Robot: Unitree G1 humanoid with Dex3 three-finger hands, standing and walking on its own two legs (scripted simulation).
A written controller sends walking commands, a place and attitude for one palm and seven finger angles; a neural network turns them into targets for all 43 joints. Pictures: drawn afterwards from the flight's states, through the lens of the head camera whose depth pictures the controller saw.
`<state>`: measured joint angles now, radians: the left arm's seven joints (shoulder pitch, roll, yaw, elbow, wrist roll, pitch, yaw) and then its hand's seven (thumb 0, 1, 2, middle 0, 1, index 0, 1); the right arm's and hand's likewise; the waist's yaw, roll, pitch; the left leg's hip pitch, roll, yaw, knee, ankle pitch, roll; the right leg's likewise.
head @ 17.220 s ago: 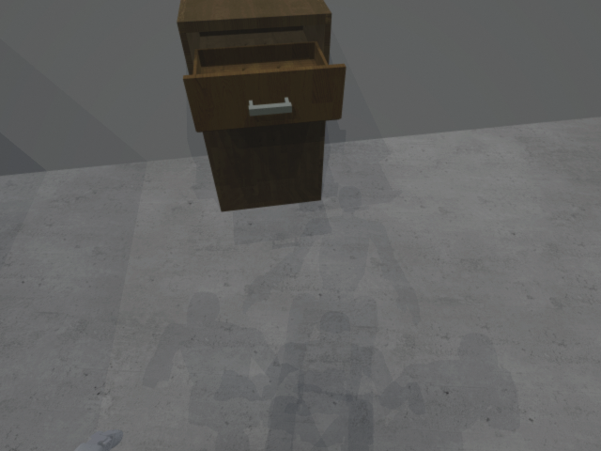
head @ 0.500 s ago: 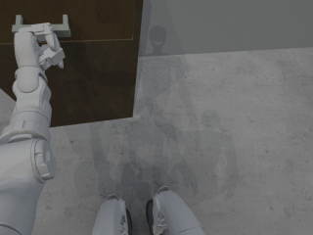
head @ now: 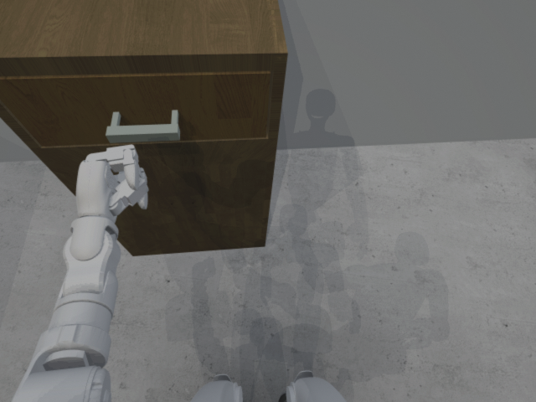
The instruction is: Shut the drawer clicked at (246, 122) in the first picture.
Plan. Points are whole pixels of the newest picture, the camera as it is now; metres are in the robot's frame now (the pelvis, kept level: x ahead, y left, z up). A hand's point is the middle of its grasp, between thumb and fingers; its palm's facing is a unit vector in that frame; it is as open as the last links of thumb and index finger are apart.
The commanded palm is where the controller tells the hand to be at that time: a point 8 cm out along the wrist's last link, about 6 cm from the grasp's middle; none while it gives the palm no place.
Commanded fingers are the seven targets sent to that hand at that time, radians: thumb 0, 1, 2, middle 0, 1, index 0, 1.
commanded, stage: draw the hand back to the body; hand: left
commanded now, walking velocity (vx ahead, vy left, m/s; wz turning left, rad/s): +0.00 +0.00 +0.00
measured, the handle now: (145, 124) +0.56 +0.21 +0.01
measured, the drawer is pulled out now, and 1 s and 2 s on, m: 0.00 0.00 0.00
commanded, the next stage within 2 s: step back with the hand held close in 1.16 s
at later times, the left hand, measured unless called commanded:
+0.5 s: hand (64, 265) +0.27 +0.21 +0.13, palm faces +0.21 -0.95 -0.25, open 3.3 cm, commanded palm +0.23 +0.25 +0.15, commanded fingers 0.00 0.90 0.90 -1.40 -1.60 -1.40 -1.60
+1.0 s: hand out of the picture +0.16 +0.23 +0.23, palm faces +0.40 -0.82 -0.40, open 3.3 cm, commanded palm +0.11 +0.27 +0.24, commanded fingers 0.00 0.90 0.90 -1.40 -1.60 -1.40 -1.60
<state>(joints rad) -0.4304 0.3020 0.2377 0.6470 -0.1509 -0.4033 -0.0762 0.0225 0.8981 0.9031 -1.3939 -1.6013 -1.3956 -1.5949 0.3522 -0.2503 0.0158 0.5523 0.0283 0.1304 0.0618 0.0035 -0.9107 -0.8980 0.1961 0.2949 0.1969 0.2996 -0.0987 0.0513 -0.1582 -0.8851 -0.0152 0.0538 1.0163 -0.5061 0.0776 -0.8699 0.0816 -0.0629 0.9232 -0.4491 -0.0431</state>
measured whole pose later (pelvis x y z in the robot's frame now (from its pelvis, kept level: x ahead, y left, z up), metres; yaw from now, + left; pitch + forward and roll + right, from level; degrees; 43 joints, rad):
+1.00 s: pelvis -0.01 -0.01 +0.07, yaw +3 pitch -3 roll -1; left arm 0.54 0.36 0.27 -0.47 -0.09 -0.09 0.10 0.02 0.89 0.90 -1.40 -1.60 -1.40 -1.59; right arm 0.22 -0.25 0.03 0.59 0.02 -0.07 -0.04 0.01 -0.91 -0.90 0.20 0.30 0.20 0.30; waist 0.05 0.09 -0.02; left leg -0.10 -0.05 0.03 0.45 -0.29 0.07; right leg -0.10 0.07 -0.05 0.40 -0.24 -0.06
